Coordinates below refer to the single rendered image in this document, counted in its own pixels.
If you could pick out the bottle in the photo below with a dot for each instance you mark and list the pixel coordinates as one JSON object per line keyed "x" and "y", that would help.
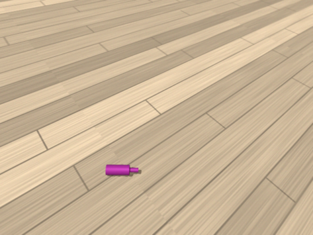
{"x": 119, "y": 169}

